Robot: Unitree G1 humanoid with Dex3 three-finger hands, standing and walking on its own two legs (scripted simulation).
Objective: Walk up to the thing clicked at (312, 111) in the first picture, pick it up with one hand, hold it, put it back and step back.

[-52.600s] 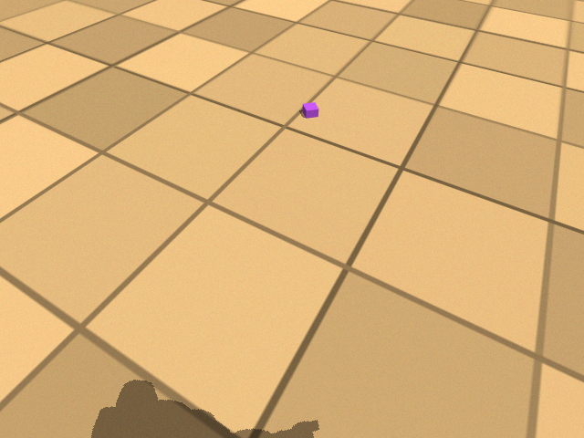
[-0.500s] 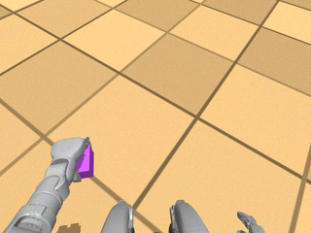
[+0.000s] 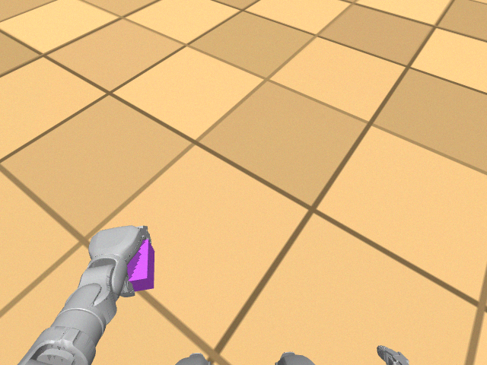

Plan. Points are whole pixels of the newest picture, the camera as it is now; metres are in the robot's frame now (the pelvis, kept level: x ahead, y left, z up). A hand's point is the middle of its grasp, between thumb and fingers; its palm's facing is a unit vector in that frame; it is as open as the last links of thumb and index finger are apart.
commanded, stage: hold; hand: left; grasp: from above
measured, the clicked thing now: (130, 266) +0.31 +0.22 -0.11
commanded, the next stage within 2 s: crouch in 1.90 s
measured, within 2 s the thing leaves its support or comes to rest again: neither
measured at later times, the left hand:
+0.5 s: hand (117, 256) +0.31 +0.22 -0.04, palm faces -0.44 -0.07 -0.90, open 11.0 cm
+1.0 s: hand (112, 264) +0.29 +0.22 -0.02, palm faces -0.43 -0.06 -0.90, open 11.0 cm
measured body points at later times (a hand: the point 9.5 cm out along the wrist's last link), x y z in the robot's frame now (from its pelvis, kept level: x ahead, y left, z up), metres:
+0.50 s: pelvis +0.01 +0.00 +0.02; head +0.03 -0.01 +0.47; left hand +0.33 +0.23 +0.01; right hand +0.11 -0.27 -0.10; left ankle +0.01 +0.12 -0.70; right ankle +0.01 -0.14 -0.70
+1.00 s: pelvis -0.01 +0.00 +0.03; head +0.00 -0.02 +0.48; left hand +0.31 +0.22 +0.03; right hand +0.12 -0.26 -0.09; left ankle +0.01 +0.12 -0.70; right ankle +0.01 -0.14 -0.70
